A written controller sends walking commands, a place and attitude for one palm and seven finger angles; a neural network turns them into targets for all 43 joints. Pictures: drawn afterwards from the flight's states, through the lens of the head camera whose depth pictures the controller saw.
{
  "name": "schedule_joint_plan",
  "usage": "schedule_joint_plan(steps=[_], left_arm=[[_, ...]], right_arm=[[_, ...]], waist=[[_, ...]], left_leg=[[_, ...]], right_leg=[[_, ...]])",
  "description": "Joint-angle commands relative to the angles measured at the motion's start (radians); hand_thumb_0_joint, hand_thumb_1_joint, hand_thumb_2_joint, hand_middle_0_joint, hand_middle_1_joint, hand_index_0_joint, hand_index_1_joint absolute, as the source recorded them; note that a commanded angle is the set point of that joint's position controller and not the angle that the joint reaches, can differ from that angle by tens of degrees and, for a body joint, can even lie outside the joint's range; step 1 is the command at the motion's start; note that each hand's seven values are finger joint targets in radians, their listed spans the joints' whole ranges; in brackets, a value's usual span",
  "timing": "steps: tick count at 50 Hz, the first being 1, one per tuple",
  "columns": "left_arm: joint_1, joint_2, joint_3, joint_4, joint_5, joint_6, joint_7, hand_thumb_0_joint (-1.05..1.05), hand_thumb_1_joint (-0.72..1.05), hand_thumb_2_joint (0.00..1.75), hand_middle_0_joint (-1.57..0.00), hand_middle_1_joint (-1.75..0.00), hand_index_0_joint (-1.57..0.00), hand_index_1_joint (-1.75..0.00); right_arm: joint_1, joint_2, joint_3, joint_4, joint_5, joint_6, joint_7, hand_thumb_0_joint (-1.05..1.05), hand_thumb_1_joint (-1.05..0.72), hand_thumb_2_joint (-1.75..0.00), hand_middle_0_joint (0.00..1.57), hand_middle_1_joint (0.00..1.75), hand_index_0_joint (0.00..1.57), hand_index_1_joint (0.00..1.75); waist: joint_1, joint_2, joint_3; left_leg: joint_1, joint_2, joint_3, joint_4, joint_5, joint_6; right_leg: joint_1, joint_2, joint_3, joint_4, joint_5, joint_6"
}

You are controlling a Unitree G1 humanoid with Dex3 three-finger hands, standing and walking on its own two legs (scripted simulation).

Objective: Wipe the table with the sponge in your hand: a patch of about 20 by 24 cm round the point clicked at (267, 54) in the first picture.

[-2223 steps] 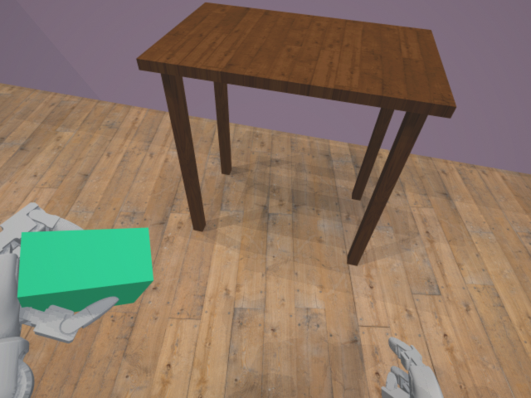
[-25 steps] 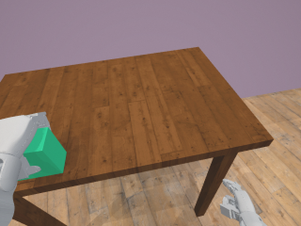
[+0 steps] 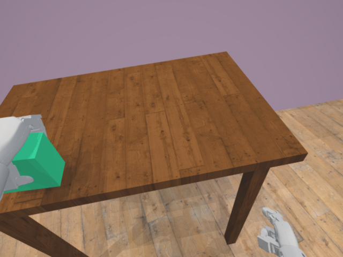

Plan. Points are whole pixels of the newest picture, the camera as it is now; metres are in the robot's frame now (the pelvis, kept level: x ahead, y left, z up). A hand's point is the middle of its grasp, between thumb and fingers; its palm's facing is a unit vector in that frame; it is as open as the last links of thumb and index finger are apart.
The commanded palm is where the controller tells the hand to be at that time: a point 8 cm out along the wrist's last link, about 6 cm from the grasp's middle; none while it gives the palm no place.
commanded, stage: lift the sponge slowly off the table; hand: left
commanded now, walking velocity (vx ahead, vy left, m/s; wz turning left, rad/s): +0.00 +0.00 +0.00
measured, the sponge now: (26, 168) +0.20 +0.35 +0.14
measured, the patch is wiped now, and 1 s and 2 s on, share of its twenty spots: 1.00 1.00 1.00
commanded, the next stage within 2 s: bring the sponge back beside the body in 1.04 s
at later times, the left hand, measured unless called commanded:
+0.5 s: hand (4, 143) +0.21 +0.36 +0.21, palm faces +0.10 +0.01 -0.99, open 9.9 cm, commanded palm +0.17 +0.35 +0.28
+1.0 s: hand (12, 125) +0.23 +0.33 +0.24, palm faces +0.18 -0.01 -0.98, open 9.9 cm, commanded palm +0.18 +0.33 +0.31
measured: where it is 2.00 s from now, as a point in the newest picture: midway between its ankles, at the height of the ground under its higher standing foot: outside the picture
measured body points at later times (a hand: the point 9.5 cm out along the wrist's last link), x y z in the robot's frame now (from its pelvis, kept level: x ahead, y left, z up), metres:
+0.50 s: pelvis -0.02 +0.01 +0.00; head -0.02 -0.03 +0.45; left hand +0.20 +0.35 +0.26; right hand +0.23 -0.19 -0.09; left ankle -0.02 +0.11 -0.74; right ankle +0.01 -0.10 -0.74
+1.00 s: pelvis -0.02 +0.02 +0.00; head -0.01 -0.03 +0.45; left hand +0.22 +0.33 +0.29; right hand +0.24 -0.17 -0.08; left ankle -0.02 +0.11 -0.74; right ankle +0.01 -0.10 -0.74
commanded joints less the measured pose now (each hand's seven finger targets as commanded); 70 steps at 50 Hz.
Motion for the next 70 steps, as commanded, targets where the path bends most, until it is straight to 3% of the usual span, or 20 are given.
schedule_joint_plan(steps=[1, 8, 12, 18, 24, 27, 28, 32, 34, 37, 45, 47, 51, 52, 53, 56, 57, 64, 67, 70], left_arm=[[-0.265, 0.294, 0.162, -0.078, 0.032, 0.008, 0.024, 0.0, 0.1, 1.3, -1.2, -1.6, -1.2, -1.6], [-0.36, 0.374, 0.204, -0.166, 0.059, -0.013, 0.014, 0.0, 0.1, 1.3, -1.2, -1.6, -1.2, -1.6], [-0.277, 0.36, 0.231, -0.145, 0.041, 0.0, 0.013, 0.0, 0.1, 1.3, -1.2, -1.6, -1.2, -1.6], [-0.334, 0.35, 0.203, -0.063, 0.016, 0.061, 0.004, 0.0, 0.1, 1.3, -1.2, -1.6, -1.2, -1.6], [-0.511, 0.295, 0.07, -0.068, 0.045, 0.069, -0.053, 0.0, 0.1, 1.3, -1.2, -1.6, -1.2, -1.6], [-0.532, 0.334, 0.096, -0.193, 0.075, 0.042, -0.067, 0.0, 0.1, 1.3, -1.2, -1.6, -1.2, -1.6], [-0.561, 0.356, 0.107, -0.192, 0.074, 0.03, -0.063, 0.0, 0.1, 1.3, -1.2, -1.6, -1.2, -1.6], [-0.556, 0.383, 0.164, -0.187, 0.082, 0.025, -0.043, 0.0, 0.1, 1.3, -1.2, -1.6, -1.2, -1.6], [-0.586, 0.364, 0.152, -0.151, 0.067, 0.038, -0.02, 0.0, 0.1, 1.3, -1.2, -1.6, -1.2, -1.6], [-0.54, 0.344, 0.166, -0.122, 0.047, 0.095, -0.009, 0.0, 0.1, 1.3, -1.2, -1.6, -1.2, -1.6], [-0.472, 0.255, 0.07, -0.148, 0.02, 0.17, -0.079, 0.0, 0.1, 1.3, -1.2, -1.6, -1.2, -1.6], [-0.488, 0.268, 0.072, -0.245, 0.038, 0.178, -0.091, 0.0, 0.1, 1.3, -1.2, -1.6, -1.2, -1.6], [-0.535, 0.325, 0.1, -0.257, 0.061, 0.164, -0.095, 0.0, 0.1, 1.3, -1.2, -1.6, -1.2, -1.6], [-0.548, 0.341, 0.111, -0.313, 0.08, 0.175, -0.088, 0.0, 0.1, 1.3, -1.2, -1.6, -1.2, -1.6], [-0.603, 0.39, 0.142, -0.283, 0.09, 0.173, -0.077, 0.0, 0.1, 1.3, -1.2, -1.6, -1.2, -1.6], [-0.615, 0.377, 0.137, -0.215, 0.092, 0.163, -0.064, 0.0, 0.1, 1.3, -1.2, -1.6, -1.2, -1.6], [-0.597, 0.377, 0.152, -0.248, 0.096, 0.174, -0.058, 0.0, 0.1, 1.3, -1.2, -1.6, -1.2, -1.6], [-0.397, 0.277, 0.101, -0.156, 0.022, 0.213, -0.11, 0.0, 0.1, 1.3, -1.2, -1.6, -1.2, -1.6], [-0.348, 0.268, 0.092, -0.242, 0.031, 0.212, -0.133, 0.0, 0.1, 1.3, -1.2, -1.6, -1.2, -1.6], [-0.381, 0.313, 0.111, -0.286, 0.029, 0.181, -0.135, 0.0, 0.1, 1.3, -1.2, -1.6, -1.2, -1.6]], right_arm=[[-0.177, -0.115, -0.042, -0.164, 0.001, -0.061, -0.024, 0.0, -0.9, -0.9, 0.2, 0.3, 0.2, 0.3], [-0.199, -0.1, -0.031, -0.184, -0.009, -0.079, -0.025, 0.0, -0.9, -0.9, 0.2, 0.3, 0.2, 0.3], [-0.233, -0.094, -0.031, -0.19, 0.001, -0.075, -0.008, 0.0, -0.9, -0.9, 0.2, 0.3, 0.2, 0.3], [-0.21, -0.116, -0.035, -0.173, 0.005, -0.054, -0.003, 0.0, -0.9, -0.9, 0.2, 0.3, 0.2, 0.3], [-0.234, -0.105, -0.016, -0.184, 0.01, -0.069, -0.024, 0.0, -0.9, -0.9, 0.2, 0.3, 0.2, 0.3], [-0.28, -0.09, -0.009, -0.214, 0.014, -0.087, -0.028, 0.0, -0.9, -0.9, 0.2, 0.3, 0.2, 0.3], [-0.236, -0.095, -0.009, -0.198, -0.003, -0.083, -0.032, 0.0, -0.9, -0.9, 0.2, 0.3, 0.2, 0.3], [-0.27, -0.088, -0.011, -0.198, 0.007, -0.085, -0.022, 0.0, -0.9, -0.9, 0.2, 0.3, 0.2, 0.3], [-0.23, -0.086, -0.016, -0.179, -0.003, -0.074, -0.015, 0.0, -0.9, -0.9, 0.2, 0.3, 0.2, 0.3], [-0.282, -0.086, -0.013, -0.187, 0.014, -0.071, 0.006, 0.0, -0.9, -0.9, 0.2, 0.3, 0.2, 0.3], [-0.263, -0.103, -0.006, -0.206, 0.021, -0.031, 0.016, 0.0, -0.9, -0.9, 0.2, 0.3, 0.2, 0.3], [-0.315, -0.089, 0.002, -0.231, 0.031, -0.047, 0.014, 0.0, -0.9, -0.9, 0.2, 0.3, 0.2, 0.3], [-0.258, -0.096, -0.003, -0.211, 0.008, -0.04, 0.001, 0.0, -0.9, -0.9, 0.2, 0.3, 0.2, 0.3], [-0.31, -0.089, 0.002, -0.232, 0.018, -0.053, 0.004, 0.0, -0.9, -0.9, 0.2, 0.3, 0.2, 0.3], [-0.253, -0.098, 0.001, -0.209, 0.001, -0.044, 0.0, 0.0, -0.9, -0.9, 0.2, 0.3, 0.2, 0.3], [-0.248, -0.094, -0.004, -0.195, 0.004, -0.033, 0.004, 0.0, -0.9, -0.9, 0.2, 0.3, 0.2, 0.3], [-0.293, -0.086, -0.004, -0.212, 0.016, -0.044, 0.007, 0.0, -0.9, -0.9, 0.2, 0.3, 0.2, 0.3], [-0.25, -0.097, -0.002, -0.209, 0.017, -0.012, 0.022, 0.0, -0.9, -0.9, 0.2, 0.3, 0.2, 0.3], [-0.306, -0.09, 0.006, -0.242, 0.03, -0.021, 0.022, 0.0, -0.9, -0.9, 0.2, 0.3, 0.2, 0.3], [-0.262, -0.094, 0.007, -0.237, 0.012, -0.02, 0.01, 0.0, -0.9, -0.9, 0.2, 0.3, 0.2, 0.3]], waist=[[-0.022, -0.062, -0.147], [0.009, 0.008, -0.245], [0.016, -0.001, -0.195], [0.011, -0.033, -0.177], [-0.02, -0.013, -0.166], [-0.011, 0.022, -0.252], [0.001, 0.01, -0.271], [0.009, 0.032, -0.222], [0.016, 0.042, -0.214], [0.031, 0.037, -0.211], [0.006, -0.065, -0.207], [0.004, -0.026, -0.253], [0.014, -0.039, -0.25], [0.015, 0.009, -0.279], [0.024, -0.008, -0.295], [0.023, -0.008, -0.245], [0.026, 0.013, -0.273], [0.02, -0.066, -0.21], [0.006, -0.054, -0.22], [0.015, -0.06, -0.233]], left_leg=[[-0.03, -0.022, -0.007, -0.054, 0.248, 0.021], [-0.015, -0.027, -0.02, -0.061, 0.27, 0.017], [-0.036, -0.017, -0.037, -0.067, 0.263, 0.007], [-0.071, -0.013, -0.02, -0.075, 0.223, 0.003], [-0.051, -0.013, -0.028, -0.11, 0.166, 0.013], [-0.01, -0.012, -0.052, -0.109, 0.185, 0.017], [-0.014, -0.017, -0.037, -0.102, 0.209, 0.018], [-0.028, -0.006, -0.066, -0.121, 0.196, 0.006], [-0.034, -0.005, -0.044, -0.12, 0.233, -0.004], [-0.053, -0.002, -0.06, -0.122, 0.261, -0.013], [-0.044, 0.001, -0.025, -0.117, 0.271, -0.002], [-0.024, 0.001, -0.043, -0.114, 0.283, 0.006], [-0.022, -0.011, -0.027, -0.104, 0.292, 0.01], [-0.017, -0.009, -0.049, -0.102, 0.298, 0.012], [-0.026, -0.017, -0.035, -0.094, 0.321, 0.011], [-0.025, -0.014, -0.03, -0.101, 0.311, 0.002], [-0.008, -0.013, -0.054, -0.101, 0.325, 0.005], [-0.039, -0.006, -0.011, -0.081, 0.333, 0.004], [-0.03, -0.007, -0.025, -0.08, 0.305, 0.012], [-0.024, -0.015, -0.015, -0.073, 0.306, 0.018]], right_leg=[[0.083, -0.023, 0.068, -0.072, 0.12, -0.002], [0.144, -0.033, 0.079, -0.044, 0.119, -0.025], [0.122, -0.013, 0.13, -0.053, 0.123, -0.036], [0.105, -0.031, 0.09, -0.057, 0.079, -0.018], [0.072, -0.032, 0.052, -0.07, 0.013, -0.013], [0.113, -0.016, 0.106, -0.058, 0.029, -0.032], [0.128, -0.037, 0.062, -0.046, 0.044, -0.026], [0.118, -0.008, 0.114, -0.056, 0.034, -0.046], [0.122, -0.024, 0.068, -0.052, 0.065, -0.039], [0.13, -0.007, 0.121, -0.052, 0.093, -0.052], [0.105, -0.024, 0.043, -0.05, 0.135, -0.014], [0.114, -0.008, 0.094, -0.041, 0.136, -0.025], [0.12, -0.024, 0.054, -0.036, 0.138, -0.02], [0.134, -0.007, 0.116, -0.03, 0.139, -0.036], [0.152, -0.028, 0.069, -0.018, 0.146, -0.031], [0.128, -0.022, 0.071, -0.041, 0.133, -0.035], [0.138, -0.002, 0.135, -0.041, 0.139, -0.051], [0.114, -0.03, 0.068, -0.04, 0.202, -0.017], [0.094, -0.011, 0.115, -0.043, 0.167, -0.018], [0.103, -0.033, 0.056, -0.036, 0.161, -0.005]])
